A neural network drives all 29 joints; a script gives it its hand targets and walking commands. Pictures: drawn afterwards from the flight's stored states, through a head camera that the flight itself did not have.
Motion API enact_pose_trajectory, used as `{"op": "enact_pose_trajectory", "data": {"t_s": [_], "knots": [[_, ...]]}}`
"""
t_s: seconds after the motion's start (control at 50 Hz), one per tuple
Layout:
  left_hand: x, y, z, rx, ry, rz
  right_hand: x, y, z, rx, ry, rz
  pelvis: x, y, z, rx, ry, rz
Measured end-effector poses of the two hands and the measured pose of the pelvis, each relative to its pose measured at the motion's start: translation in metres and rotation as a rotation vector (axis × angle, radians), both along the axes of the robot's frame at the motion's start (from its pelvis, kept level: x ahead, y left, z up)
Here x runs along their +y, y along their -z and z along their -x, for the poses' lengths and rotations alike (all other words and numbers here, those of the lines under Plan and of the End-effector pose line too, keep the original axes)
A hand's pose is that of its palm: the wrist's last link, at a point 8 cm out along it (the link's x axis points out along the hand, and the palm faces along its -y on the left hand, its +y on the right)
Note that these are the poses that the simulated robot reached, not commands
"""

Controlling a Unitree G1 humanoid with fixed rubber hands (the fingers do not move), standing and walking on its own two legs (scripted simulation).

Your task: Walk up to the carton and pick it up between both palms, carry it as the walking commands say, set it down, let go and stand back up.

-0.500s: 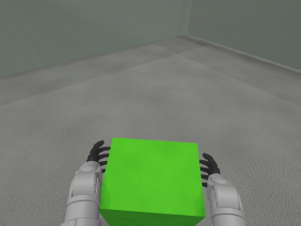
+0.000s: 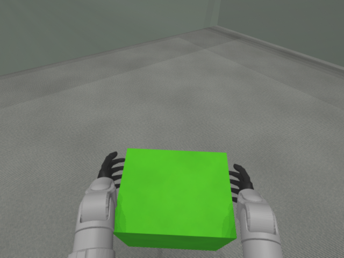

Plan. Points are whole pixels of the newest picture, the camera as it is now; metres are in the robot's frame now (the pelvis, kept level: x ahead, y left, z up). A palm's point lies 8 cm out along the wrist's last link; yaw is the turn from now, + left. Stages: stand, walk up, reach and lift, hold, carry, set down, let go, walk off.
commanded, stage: carry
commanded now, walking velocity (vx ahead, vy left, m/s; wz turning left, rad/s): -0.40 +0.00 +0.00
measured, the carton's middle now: (174, 202) +0.30 +0.00 -0.03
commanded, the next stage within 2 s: none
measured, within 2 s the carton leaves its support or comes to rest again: neither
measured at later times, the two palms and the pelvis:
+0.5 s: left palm out of the picture +0.08 +0.13 +0.08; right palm out of the picture +0.09 -0.19 +0.07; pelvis -0.17 -0.04 -0.02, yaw +0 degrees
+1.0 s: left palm out of the picture -0.20 +0.13 +0.06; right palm out of the picture -0.17 -0.19 +0.07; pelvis -0.41 -0.06 -0.01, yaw +5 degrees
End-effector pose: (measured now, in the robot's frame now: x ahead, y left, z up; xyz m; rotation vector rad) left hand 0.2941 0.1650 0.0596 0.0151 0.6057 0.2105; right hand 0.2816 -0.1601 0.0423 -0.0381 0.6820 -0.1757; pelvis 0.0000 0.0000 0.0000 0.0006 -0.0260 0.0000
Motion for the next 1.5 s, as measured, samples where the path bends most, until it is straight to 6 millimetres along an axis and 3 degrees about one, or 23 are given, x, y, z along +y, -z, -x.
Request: {"op": "enact_pose_trajectory", "data": {"t_s": [0.1, 0.24, 0.4, 0.5, 0.6, 0.72, 0.78, 0.84, 0.92, 0.98, 1.04, 1.1, 1.16, 1.22, 1.32, 1.38, 1.44, 1.5], "knots": [[0.001, -0.001, 0.01, -0.039, -0.025, 0.048, 0.0, -0.007, 0.006, -0.041, 0.017, -0.027, -0.002, 0.009, 0.021, 0.053, -0.02, 0.009], [0.01, -0.011, 0.06, -0.082, -0.058, 0.091, 0.008, -0.027, 0.047, -0.088, 0.012, -0.036, -0.001, 0.019, 0.059, 0.07, -0.016, 0.007], [-0.002, -0.027, 0.154, -0.011, -0.094, 0.058, -0.002, -0.038, 0.137, -0.042, 0.014, -0.054, -0.016, 0.014, 0.119, 0.095, 0.004, 0.061], [-0.031, -0.023, 0.21, 0.002, -0.095, 0.066, -0.031, -0.031, 0.196, -0.031, 0.025, -0.068, -0.042, 0.023, 0.169, 0.093, -0.003, 0.056], [-0.058, -0.018, 0.27, 0.119, -0.077, 0.049, -0.058, -0.025, 0.263, 0.084, 0.051, -0.078, -0.06, 0.008, 0.211, 0.044, -0.01, -0.025], [-0.072, -0.047, 0.31, 0.033, -0.048, 0.009, -0.071, -0.038, 0.311, -0.001, 0.077, -0.127, -0.064, 0.004, 0.263, 0.062, -0.019, -0.046], [-0.072, -0.055, 0.33, -0.025, -0.045, 0.011, -0.071, -0.047, 0.33, -0.061, 0.075, -0.127, -0.064, 0.007, 0.291, 0.091, -0.034, -0.043], [-0.063, -0.045, 0.362, -0.017, -0.065, 0.035, -0.064, -0.047, 0.355, -0.053, 0.055, -0.101, -0.063, 0.011, 0.321, 0.11, -0.049, -0.047], [-0.044, -0.015, 0.423, 0.041, -0.122, 0.088, -0.044, -0.034, 0.399, 0.009, 0.0, -0.039, -0.06, 0.019, 0.372, 0.103, -0.081, -0.046], [-0.034, 0.0, 0.477, 0.123, -0.168, 0.108, -0.033, -0.025, 0.439, 0.092, -0.039, -0.012, -0.06, 0.013, 0.405, 0.072, -0.08, -0.021], [-0.03, -0.006, 0.518, 0.146, -0.197, 0.1, -0.028, -0.026, 0.474, 0.118, -0.065, -0.016, -0.063, 0.004, 0.436, 0.064, -0.093, 0.033], [-0.031, -0.019, 0.544, 0.083, -0.205, 0.102, -0.029, -0.039, 0.497, 0.055, -0.078, -0.015, -0.069, 0.001, 0.469, 0.075, -0.09, 0.05], [-0.04, -0.031, 0.563, 0.006, -0.193, 0.102, -0.038, -0.052, 0.519, -0.021, -0.072, -0.016, -0.076, 0.003, 0.502, 0.093, -0.074, 0.052], [-0.057, -0.037, 0.585, -0.02, -0.168, 0.082, -0.056, -0.051, 0.549, -0.047, -0.049, -0.031, -0.086, 0.006, 0.532, 0.108, -0.065, 0.056], [-0.099, -0.03, 0.637, 0.017, -0.108, 0.02, -0.098, -0.025, 0.62, -0.011, 0.008, -0.084, -0.111, 0.017, 0.59, 0.094, -0.034, 0.046], [-0.121, -0.021, 0.675, 0.109, -0.068, -0.002, -0.12, -0.013, 0.673, 0.081, 0.054, -0.098, -0.121, 0.009, 0.62, 0.06, -0.037, 0.004], [-0.135, -0.021, 0.708, 0.135, -0.04, 0.006, -0.134, -0.017, 0.714, 0.105, 0.087, -0.103, -0.128, 0.003, 0.65, 0.04, -0.022, -0.039], [-0.142, -0.032, 0.732, 0.074, -0.027, 0.013, -0.141, -0.029, 0.739, 0.043, 0.095, -0.1, -0.132, 0.002, 0.682, 0.05, -0.026, -0.043]]}}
